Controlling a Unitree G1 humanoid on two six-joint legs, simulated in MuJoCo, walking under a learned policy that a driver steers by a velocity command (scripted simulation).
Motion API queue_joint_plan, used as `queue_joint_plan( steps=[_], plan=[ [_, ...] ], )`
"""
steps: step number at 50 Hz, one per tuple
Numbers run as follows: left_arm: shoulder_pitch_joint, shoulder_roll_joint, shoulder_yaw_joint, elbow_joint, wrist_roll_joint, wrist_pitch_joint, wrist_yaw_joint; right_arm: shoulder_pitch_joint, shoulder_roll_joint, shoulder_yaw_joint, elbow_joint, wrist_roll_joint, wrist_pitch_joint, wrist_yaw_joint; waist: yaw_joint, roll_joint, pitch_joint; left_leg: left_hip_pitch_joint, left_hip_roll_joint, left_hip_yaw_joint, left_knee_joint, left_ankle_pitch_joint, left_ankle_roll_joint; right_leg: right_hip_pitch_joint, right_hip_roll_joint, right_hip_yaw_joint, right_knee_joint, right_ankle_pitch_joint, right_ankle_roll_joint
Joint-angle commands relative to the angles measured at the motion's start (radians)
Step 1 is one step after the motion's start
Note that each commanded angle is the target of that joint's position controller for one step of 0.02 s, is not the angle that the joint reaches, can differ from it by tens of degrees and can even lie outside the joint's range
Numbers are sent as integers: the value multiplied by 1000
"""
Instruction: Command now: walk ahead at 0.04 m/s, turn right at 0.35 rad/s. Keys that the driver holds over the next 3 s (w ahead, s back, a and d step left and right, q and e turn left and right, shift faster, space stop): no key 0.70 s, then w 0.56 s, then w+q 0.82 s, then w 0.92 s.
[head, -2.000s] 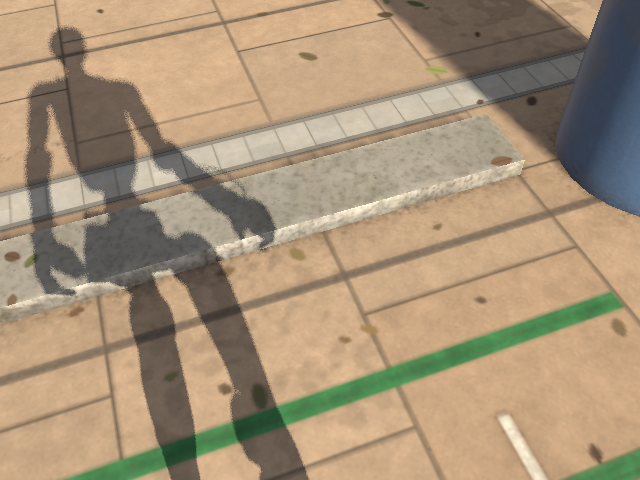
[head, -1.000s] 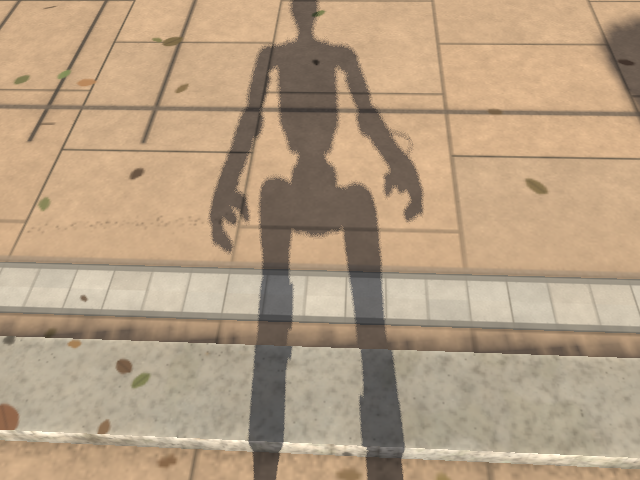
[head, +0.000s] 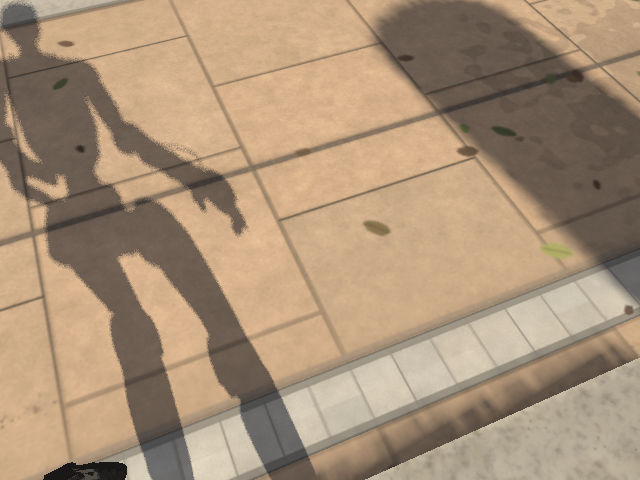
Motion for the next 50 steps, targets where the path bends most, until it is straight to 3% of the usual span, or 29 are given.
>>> queue_joint_plan(
  steps=[1,3,4,5,6,7,8,9,10,12,15,17,18,19,20,21,23,25,29,32,34,36,39,42,45,47,48,49,50],
  plan=[
    [-137,104,21,-94,-8,-10,4,247,-61,-26,-6,-9,25,-3,-108,-171,-224,261,-9,56,-120,34,20,15,-201,140,-16,444,-76],
    [-150,72,18,-95,-4,8,12,322,-35,-28,39,-23,9,6,-135,1,-159,368,-57,132,-359,204,55,-61,-89,39,162,264,-9],
    [-141,29,13,-99,1,16,13,347,-28,-30,64,-29,-5,10,-131,172,-134,397,-3,14,-420,282,111,-147,46,-32,403,56,29],
    [-138,16,9,-101,-20,19,11,317,-17,-16,9,-51,-21,6,-134,216,-119,311,166,-276,-490,427,230,-229,151,80,785,-175,64],
    [-28,16,17,-79,-55,27,10,87,-57,9,-102,-62,-21,4,23,121,-91,228,244,-334,-562,562,246,-273,147,204,972,-193,52],
    [112,52,20,-99,-60,43,16,-121,-184,-11,-183,-68,-21,-1,171,244,-102,87,349,-516,-700,438,321,-225,114,154,1047,-162,70],
    [82,129,35,-73,-58,47,43,-178,-153,-10,-207,-66,-21,-13,124,192,-10,-69,363,-542,-761,105,354,-204,53,138,1142,-56,94],
    [43,180,46,-73,-42,49,60,-158,-101,7,-192,-51,-28,-33,103,117,45,-111,324,-486,-675,71,347,-197,23,162,1182,45,110],
    [67,159,40,-63,-18,53,60,-147,-64,23,-188,-36,-28,-47,103,72,0,-56,230,-331,-595,128,308,-159,31,104,1155,122,135],
    [56,96,16,-84,-1,48,41,-47,-73,17,-169,-26,-29,-77,68,74,-117,166,131,-153,-438,306,237,-130,0,39,859,206,153],
    [-24,-46,-33,-111,-12,23,-5,101,-54,-2,-102,-11,-10,-88,5,161,-211,310,125,-101,-368,415,234,58,-66,-106,254,-73,118],
    [219,-78,-35,19,-27,20,-23,143,3,-6,-85,17,1,-85,47,86,-207,181,64,-39,-162,280,215,310,-20,-194,-52,40,99],
    [263,-91,-49,69,-23,16,-33,170,34,-2,-83,10,6,-74,12,-18,-143,66,9,10,0,95,178,295,-41,-85,-32,63,60],
    [255,-23,-61,46,-24,0,-43,164,104,16,-113,-15,12,-59,-46,-197,-123,-264,-27,-9,277,-272,108,333,-215,233,137,595,-37],
    [224,131,-21,28,21,-29,-60,164,34,4,-164,43,3,-51,-41,-276,-137,-227,-46,-187,290,-206,80,70,-468,625,-156,737,-265],
    [64,141,-22,5,36,-61,-53,113,-26,-11,-168,67,1,-61,-97,-227,8,-231,-33,-201,400,-130,49,-19,-514,613,-232,683,-321],
    [-41,34,-54,25,40,-86,-21,45,-55,-23,-115,41,14,-84,-79,-104,56,-188,-13,-222,420,-25,23,-97,-393,408,-200,420,-226],
    [-1,-10,-68,71,29,-91,5,80,-33,-26,-63,20,20,-72,-81,-110,5,-104,1,-190,269,131,5,-25,-286,246,-159,459,-173],
    [171,-11,-54,159,4,-73,38,-18,84,18,-42,16,4,-34,12,-134,-111,122,-7,-43,-227,53,-34,183,-200,81,-69,741,-134],
    [236,1,-44,198,-13,-69,26,61,38,14,14,11,-6,-27,7,-103,-105,291,-12,-50,-567,348,-11,205,-198,105,-56,642,-106],
    [325,5,-36,224,8,-92,2,113,-80,-13,52,5,-5,-29,71,54,-134,412,40,-106,-453,663,63,127,-119,44,-91,480,-39],
    [231,-7,-39,243,2,-84,1,138,-6,-8,84,4,-7,-16,3,13,-117,343,4,-78,-478,411,87,173,-64,-34,-67,274,-3],
    [202,21,-23,230,-18,-55,24,124,-13,-14,97,16,-23,-28,19,-21,5,186,-44,-53,-472,-118,122,79,-77,-2,-80,-192,-58],
    [239,35,-17,232,-34,-84,31,125,10,-4,90,31,-72,-28,29,-24,98,62,-17,-100,-466,-183,160,57,-140,98,-86,-282,-110],
    [235,33,-19,233,-35,-117,18,164,9,-3,102,37,-116,-10,11,-40,78,93,-16,-123,-453,-112,193,50,-148,128,-58,-196,-132],
    [160,-4,-31,205,-34,-140,9,290,-28,-14,139,41,-133,-2,-46,62,50,290,35,-261,-551,-84,255,-105,-59,-2,126,-32,-86],
    [120,-18,-35,182,-31,-156,3,395,-98,-36,164,33,-137,6,-84,211,15,460,162,-518,-669,-9,341,-241,0,-83,342,143,-41],
    [49,6,-31,157,-30,-168,-1,500,-114,-42,188,19,-139,11,-142,267,-5,595,282,-739,-759,106,421,-416,-2,-47,563,-12,-21],
    [5,23,-27,134,-39,-175,-8,505,-96,-35,196,12,-143,8,-134,203,9,677,330,-778,-741,179,428,-578,-49,13,727,-88,-27]
  ],
)
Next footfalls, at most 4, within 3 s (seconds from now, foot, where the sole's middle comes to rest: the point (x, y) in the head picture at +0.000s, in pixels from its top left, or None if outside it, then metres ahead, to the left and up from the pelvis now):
0.38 right None -0.06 -0.11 -0.78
0.66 left None -0.01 0.15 -0.78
1.18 right None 0.19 -0.16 -0.74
1.72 left None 0.30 0.00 -0.72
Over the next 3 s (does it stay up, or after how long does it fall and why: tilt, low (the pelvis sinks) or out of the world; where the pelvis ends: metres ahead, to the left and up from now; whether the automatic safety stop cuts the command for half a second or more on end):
stays up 0.89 0.11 0.00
